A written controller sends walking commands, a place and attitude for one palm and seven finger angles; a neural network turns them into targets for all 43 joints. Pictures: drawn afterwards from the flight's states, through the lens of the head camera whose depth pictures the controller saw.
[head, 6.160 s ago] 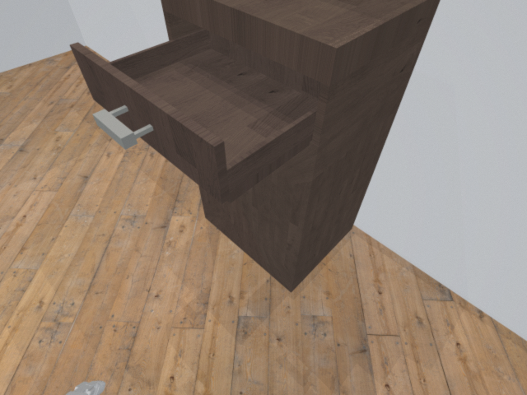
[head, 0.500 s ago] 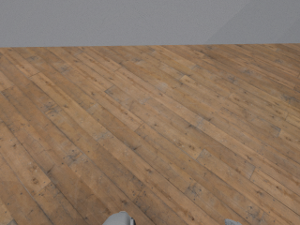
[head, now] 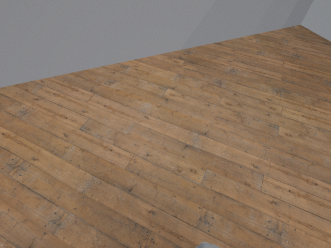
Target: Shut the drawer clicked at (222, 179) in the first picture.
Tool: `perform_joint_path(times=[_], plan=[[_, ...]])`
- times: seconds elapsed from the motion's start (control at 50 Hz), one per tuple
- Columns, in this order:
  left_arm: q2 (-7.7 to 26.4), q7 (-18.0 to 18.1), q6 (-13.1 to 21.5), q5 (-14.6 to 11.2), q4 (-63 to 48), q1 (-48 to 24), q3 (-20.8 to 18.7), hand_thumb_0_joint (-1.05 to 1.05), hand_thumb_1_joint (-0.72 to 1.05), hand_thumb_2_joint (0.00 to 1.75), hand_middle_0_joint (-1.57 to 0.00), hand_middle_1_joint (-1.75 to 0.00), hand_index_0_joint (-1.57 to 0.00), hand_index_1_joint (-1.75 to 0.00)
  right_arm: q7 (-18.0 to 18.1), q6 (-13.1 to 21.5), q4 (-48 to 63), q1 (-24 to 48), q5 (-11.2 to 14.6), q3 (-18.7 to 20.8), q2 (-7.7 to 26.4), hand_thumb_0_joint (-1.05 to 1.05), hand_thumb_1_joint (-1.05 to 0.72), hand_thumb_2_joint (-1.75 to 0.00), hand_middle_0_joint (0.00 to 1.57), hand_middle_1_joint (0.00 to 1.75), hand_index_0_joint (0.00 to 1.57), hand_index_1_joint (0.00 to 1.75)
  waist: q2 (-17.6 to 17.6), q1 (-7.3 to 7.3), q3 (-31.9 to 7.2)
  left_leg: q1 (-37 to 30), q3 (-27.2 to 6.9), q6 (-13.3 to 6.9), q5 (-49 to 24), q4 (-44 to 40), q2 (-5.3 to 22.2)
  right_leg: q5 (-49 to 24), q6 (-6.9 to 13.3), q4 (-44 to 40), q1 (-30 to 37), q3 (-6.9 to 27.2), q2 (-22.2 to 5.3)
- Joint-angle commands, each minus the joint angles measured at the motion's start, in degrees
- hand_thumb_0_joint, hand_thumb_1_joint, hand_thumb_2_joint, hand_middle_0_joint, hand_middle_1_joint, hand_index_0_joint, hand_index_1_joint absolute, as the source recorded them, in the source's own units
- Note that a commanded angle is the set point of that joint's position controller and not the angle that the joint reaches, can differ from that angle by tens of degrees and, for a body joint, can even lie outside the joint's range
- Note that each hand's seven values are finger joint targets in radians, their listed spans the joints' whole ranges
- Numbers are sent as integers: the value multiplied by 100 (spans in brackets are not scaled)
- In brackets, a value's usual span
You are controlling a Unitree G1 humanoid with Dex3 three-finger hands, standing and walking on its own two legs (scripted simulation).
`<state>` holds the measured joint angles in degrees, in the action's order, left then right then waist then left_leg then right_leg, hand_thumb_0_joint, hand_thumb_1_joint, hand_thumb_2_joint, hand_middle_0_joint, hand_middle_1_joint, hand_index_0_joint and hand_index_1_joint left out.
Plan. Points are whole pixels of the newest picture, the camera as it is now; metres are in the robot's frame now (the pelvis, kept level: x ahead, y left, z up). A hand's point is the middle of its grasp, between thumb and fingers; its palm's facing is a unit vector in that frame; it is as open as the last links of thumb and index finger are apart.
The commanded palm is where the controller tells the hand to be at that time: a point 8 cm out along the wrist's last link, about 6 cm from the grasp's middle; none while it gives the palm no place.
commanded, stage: turn to face it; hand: left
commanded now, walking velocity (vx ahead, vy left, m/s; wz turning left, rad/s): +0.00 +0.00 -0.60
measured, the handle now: out of the picture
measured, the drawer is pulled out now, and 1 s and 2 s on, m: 0.27 0.27 0.27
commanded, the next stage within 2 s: none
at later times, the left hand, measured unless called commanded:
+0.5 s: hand (108, 232) +0.19 +0.18 -0.17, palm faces -0.24 -0.95 -0.21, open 7.4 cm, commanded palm none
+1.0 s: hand (139, 216) +0.23 +0.09 -0.15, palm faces -0.57 -0.78 -0.27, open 7.4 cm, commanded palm none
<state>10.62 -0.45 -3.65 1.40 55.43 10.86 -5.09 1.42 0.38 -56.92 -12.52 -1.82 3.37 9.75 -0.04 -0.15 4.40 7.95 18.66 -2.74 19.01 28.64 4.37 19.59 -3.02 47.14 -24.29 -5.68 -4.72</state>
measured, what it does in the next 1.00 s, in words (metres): steps on the spot, turning right: right foot, then left foot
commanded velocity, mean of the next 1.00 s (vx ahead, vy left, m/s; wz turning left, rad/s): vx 0.00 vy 0.00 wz -0.60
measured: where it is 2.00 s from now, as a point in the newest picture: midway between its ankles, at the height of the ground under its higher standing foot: outside the picture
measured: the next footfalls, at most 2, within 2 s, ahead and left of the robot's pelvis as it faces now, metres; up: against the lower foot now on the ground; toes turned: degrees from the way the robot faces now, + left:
right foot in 0.08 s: +0.07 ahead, -0.13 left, +0.00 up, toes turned -11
left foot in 0.50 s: +0.14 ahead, +0.11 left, +0.00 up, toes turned -14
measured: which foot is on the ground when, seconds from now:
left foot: down 0.00-0.10, up 0.12-0.48, down 0.50-0.92, up 0.94-1.00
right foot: up 0.00-0.06, down 0.08-0.50, up 0.52-0.90, down 0.92-1.00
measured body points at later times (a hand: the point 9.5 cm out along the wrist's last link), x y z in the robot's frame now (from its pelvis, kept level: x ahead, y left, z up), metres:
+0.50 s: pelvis +0.04 +0.01 -0.01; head +0.08 +0.01 +0.44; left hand +0.20 +0.23 -0.16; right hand +0.07 -0.27 -0.14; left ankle +0.09 +0.12 -0.74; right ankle +0.03 -0.12 -0.74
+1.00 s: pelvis +0.01 -0.01 -0.01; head +0.04 -0.06 +0.44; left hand +0.26 +0.13 -0.13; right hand -0.12 -0.24 -0.17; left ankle +0.08 +0.12 -0.69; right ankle -0.05 -0.09 -0.74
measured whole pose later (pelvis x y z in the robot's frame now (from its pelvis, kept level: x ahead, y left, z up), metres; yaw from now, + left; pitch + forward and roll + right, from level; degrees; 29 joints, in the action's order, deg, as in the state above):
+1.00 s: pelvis +0.01 -0.01 -0.01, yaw -36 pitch +0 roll +0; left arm 11.9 -0.9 -1.8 0.8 50.7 7.3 -3.5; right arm 0.9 -3.9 -54.0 -13.7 -1.0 4.6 15.1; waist -3.6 -1.6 6.7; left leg 23.3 7.5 4.5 29.7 55.0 9.5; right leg 18.8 1.6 35.4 -16.1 -4.6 -0.6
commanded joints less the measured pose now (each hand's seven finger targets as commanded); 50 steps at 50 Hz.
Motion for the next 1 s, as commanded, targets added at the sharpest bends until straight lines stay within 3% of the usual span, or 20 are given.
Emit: perform_joint_path(times=[0.0, 0.04, 0.06, 0.08, 0.12, 0.2, 0.38, 0.44, 0.46, 0.48, 0.5, 0.56, 0.6, 0.78, 0.82, 0.86, 0.88, 0.9, 0.92, 0.98], plan=[[319, -24, 205, 20, -576, -164, 2, 0, 90, 90, -20, -30, -20, -30, 31, 11, 202, -464, 10, 243, 1077, 0, -90, -90, 20, 30, 20, 30, -894, -136, -452, -715, -750, -290, -4085, 30, 1744, -32, 174, -958, 212, -205, 236], [741, -6, 332, 41, -400, 621, -72, 0, 90, 90, -20, -30, -20, -30, -16, 5, 318, -426, 86, 244, 1075, 0, -90, -90, 20, 30, 20, 30, -224, 295, -945, 5, -372, 179, -3715, 1608, 1411, -1813, 386, -2174, 1779, 91, 51], [1377, 69, 416, 66, -283, 1082, -198, 0, 90, 90, -20, -30, -20, -30, -48, 4, 560, -306, 120, 158, 702, 0, -90, -90, 20, 30, 20, 30, 1416, 488, -1175, 1893, -213, 580, -345, 3041, 619, -4826, 1047, -2252, 3142, 2018, -1389], [1578, 124, 380, -75, -173, 1368, -222, 0, 90, 90, -20, -30, -20, -30, 16, -42, 717, -14, 121, 103, 653, 0, -90, -90, 20, 30, 20, 30, 1265, 584, -1330, 2502, -1051, 719, 1876, 3978, 150, -6552, 1697, -2160, 3186, 2424, -2003], [1357, 204, 312, -89, -375, 758, -223, 0, 90, 90, -20, -30, -20, -30, 60, -95, 781, 359, 125, 81, 741, 0, -90, -90, 20, 30, 20, 30, 1024, 445, -1089, 2840, -1835, 692, 1335, 4258, 396, -4832, 1650, -2325, 2710, 2259, -1586], [1191, 170, 321, -34, -635, -63, -111, 0, 90, 90, -20, -30, -20, -30, 5, -222, 533, -61, 62, 87, 710, 0, -90, -90, 20, 30, 20, 30, 574, -17, -763, 2215, -1705, 869, 507, 3602, 314, -3811, 1275, -2508, 1608, 1556, -952], [1400, 92, 217, 20, -747, -123, -224, 0, 90, 90, -20, -30, -20, -30, 14, -113, 882, 250, 127, 83, 727, 0, -90, -90, 20, 30, 20, 30, 1016, 110, -714, 1453, -1562, 807, 536, 1573, -153, -2941, 1308, -2311, 1216, 2310, -664], [1331, 88, 144, -34, -862, -440, -221, 0, 90, 90, -20, -30, -20, -30, 61, -45, 781, -355, 148, 100, 788, 0, -90, -90, 20, 30, 20, 30, 920, -219, -824, 253, -1493, 715, -424, -62, -230, -2403, 898, -1807, 634, 2355, -396], [1047, 71, 109, -82, -975, -434, -171, 0, 90, 90, -20, -30, -20, -30, 87, 13, 773, -522, 118, 141, 1098, 0, -90, -90, 20, 30, 20, 30, 28, -287, -884, -417, -2206, 480, -454, -863, 432, -1406, 597, -1194, -94, 2047, 102], [690, -4, 86, -114, -1118, -259, -104, 0, 90, 90, -20, -30, -20, -30, 75, 11, 904, -447, 41, 238, 1697, 0, -90, -90, 20, 30, 20, 30, -1891, -203, -731, -598, -3754, -109, -871, -1447, 1980, 1022, 185, 163, -1061, 1106, 882], [886, -7, 78, -5, -1086, -318, -129, 0, 90, 90, -20, -30, -20, -30, 62, -17, 978, -317, 26, 218, 1703, 0, -90, -90, 20, 30, 20, 30, -1720, -245, -603, 98, -4060, -491, -629, -1549, 2497, 1547, 74, 1351, -930, 955, 602], [901, -118, 56, 30, -889, -194, -197, 0, 90, 90, -20, -30, -20, -30, 79, 19, 1183, 405, 15, 106, 1230, 0, -90, -90, 20, 30, 20, 30, -893, 76, -288, 500, -2596, -380, -1139, -1308, 1652, 617, -34, 2429, -866, 796, 355], [776, -150, 19, -4, -856, -151, -148, 0, 90, 90, -20, -30, -20, -30, 81, 34, 1134, 237, 32, 99, 1144, 0, -90, -90, 20, 30, 20, 30, -959, 20, -446, 188, -2022, -324, -1850, -1125, 1396, 370, -112, 2348, -794, 646, 315], [549, -164, 65, -35, -1018, -652, -7, 0, 90, 90, -20, -30, -20, -30, -8, -26, 758, -377, 22, 304, 1413, 0, -90, -90, 20, 30, 20, 30, -1277, -322, -668, -482, -1312, -426, -2984, -611, 1766, 810, -70, 27, -69, 3, 250], [570, -143, 117, -33, -997, -593, 7, 0, 90, 90, -20, -30, -20, -30, -37, -49, 728, -379, 23, 345, 1464, 0, -90, -90, 20, 30, 20, 30, -1388, -315, -726, -484, -1184, -314, -3216, -321, 1775, 655, 31, -598, 225, -101, 346], [695, -116, 188, -37, -853, -154, -21, 0, 90, 90, -20, -30, -20, -30, -57, -66, 733, -254, 57, 354, 1478, 0, -90, -90, 20, 30, 20, 30, -1167, -37, -928, -179, -848, 36, -2880, 331, 1646, -440, 150, -1910, 1126, -182, 417], [1057, -77, 263, -14, -733, 209, -80, 0, 90, 90, -20, -30, -20, -30, -86, -73, 766, -316, 100, 320, 1311, 0, -90, -90, 20, 30, 20, 30, -387, 158, -1058, 571, -651, 387, -2087, 1174, 1430, -1310, 309, -2621, 2153, 315, 14], [1741, 16, 327, 35, -632, 527, -216, 0, 90, 90, -20, -30, -20, -30, -108, -92, 1034, -166, 109, 168, 805, 0, -90, -90, 20, 30, 20, 30, 1599, 345, -964, 2492, -473, 748, 1259, 2366, 627, -3431, 896, -2837, 3147, 2237, -1519], [1925, 84, 271, -52, -570, 826, -256, 0, 90, 90, -20, -30, -20, -30, -43, -186, 1212, 210, 99, 134, 836, 0, -90, -90, 20, 30, 20, 30, 1380, 552, -962, 2755, -1288, 791, 1848, 3398, 401, -4639, 1421, -2593, 2577, 2591, -2075], [1376, 143, 228, -57, -724, 15, -162, 0, 90, 90, -20, -30, -20, -30, 9, -237, 972, 328, 80, 150, 942, 0, -90, -90, 20, 30, 20, 30, 938, 152, -550, 2832, -1869, 797, 763, 3918, 431, -3441, 1315, -2553, 1963, 1895, -1114]])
